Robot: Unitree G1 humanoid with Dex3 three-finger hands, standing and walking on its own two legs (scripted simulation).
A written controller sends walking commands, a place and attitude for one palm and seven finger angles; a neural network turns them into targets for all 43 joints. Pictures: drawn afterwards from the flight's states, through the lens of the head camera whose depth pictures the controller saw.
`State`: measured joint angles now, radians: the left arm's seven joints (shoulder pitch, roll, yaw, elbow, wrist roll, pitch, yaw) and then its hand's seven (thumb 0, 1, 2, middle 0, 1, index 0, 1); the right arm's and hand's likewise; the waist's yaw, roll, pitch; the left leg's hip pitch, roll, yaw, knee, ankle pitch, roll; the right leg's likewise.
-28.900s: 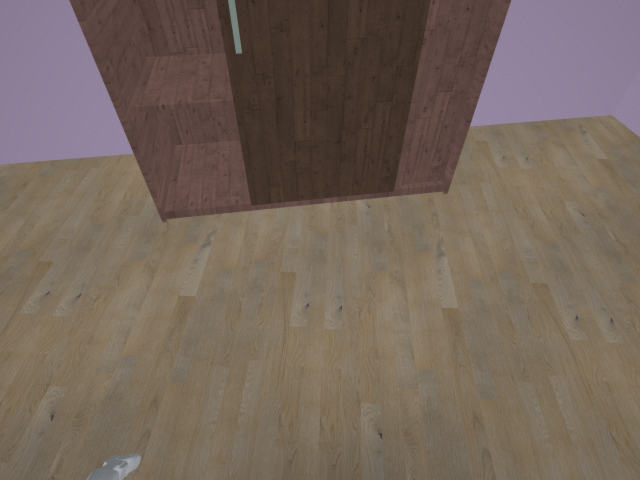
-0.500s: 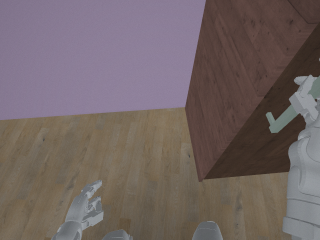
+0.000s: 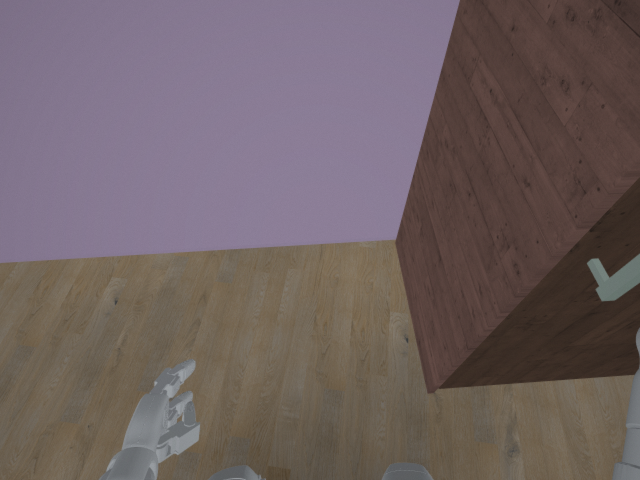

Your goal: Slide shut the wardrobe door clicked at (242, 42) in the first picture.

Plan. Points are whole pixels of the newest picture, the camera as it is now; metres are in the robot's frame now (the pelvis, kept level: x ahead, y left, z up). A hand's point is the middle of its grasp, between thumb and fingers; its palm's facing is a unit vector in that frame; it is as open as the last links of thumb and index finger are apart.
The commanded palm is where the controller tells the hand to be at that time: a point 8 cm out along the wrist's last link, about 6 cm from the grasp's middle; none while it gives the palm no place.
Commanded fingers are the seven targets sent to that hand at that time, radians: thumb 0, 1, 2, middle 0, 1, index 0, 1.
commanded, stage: step sideways, sliding the door along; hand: right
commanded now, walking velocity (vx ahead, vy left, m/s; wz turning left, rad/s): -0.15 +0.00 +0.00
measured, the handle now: out of the picture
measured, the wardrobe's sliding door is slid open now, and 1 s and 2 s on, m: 0.00 0.00 0.00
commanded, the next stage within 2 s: stop walking and hold the door there in 0.22 s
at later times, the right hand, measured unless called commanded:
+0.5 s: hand out of the picture +0.29 -0.37 +0.15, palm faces +0.55 +0.75 -0.36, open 7.0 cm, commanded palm +0.24 -0.36 +0.15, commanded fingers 0.00 -0.90 -0.90 0.45 1.40 0.45 1.40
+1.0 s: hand out of the picture +0.29 -0.37 +0.16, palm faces +0.56 +0.78 -0.28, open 6.7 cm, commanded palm +0.25 -0.35 +0.15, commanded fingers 0.00 -0.90 -0.90 0.45 1.40 0.45 1.40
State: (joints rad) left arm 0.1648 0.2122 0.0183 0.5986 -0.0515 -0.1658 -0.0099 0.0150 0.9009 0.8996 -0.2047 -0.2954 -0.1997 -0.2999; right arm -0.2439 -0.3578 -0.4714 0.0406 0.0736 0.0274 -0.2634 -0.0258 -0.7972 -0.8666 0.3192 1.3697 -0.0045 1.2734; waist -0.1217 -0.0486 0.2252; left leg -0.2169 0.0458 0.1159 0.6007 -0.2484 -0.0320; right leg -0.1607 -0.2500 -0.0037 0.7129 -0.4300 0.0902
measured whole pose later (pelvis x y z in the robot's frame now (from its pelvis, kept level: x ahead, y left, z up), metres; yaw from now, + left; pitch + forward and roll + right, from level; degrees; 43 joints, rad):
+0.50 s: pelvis +0.06 -0.07 +0.02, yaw -1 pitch -1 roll +1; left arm 0.09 0.18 -0.03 0.59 0.00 -0.10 0.02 0.02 0.90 0.90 -0.21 -0.30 -0.20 -0.30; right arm 0.25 -0.37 -0.39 -0.25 0.05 -0.12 -0.17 -0.12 -0.65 -0.85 0.35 1.40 0.13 1.28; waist -0.10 -0.01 0.10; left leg -0.22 0.02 0.05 0.53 -0.27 0.02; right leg -0.28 -0.01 0.00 0.82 -0.51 0.03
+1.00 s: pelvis +0.06 -0.09 +0.02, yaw +4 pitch -1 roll +0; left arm 0.23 0.22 -0.03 0.64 0.00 -0.10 0.05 0.02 0.90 0.90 -0.21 -0.30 -0.20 -0.30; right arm 0.34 -0.26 -0.38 -0.22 0.06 -0.08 -0.24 -0.08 -0.73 -0.84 0.42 1.35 0.09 1.33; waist -0.04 -0.04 -0.02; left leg -0.23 0.00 0.03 0.46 -0.21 0.01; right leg -0.21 -0.03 -0.10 0.47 -0.24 -0.01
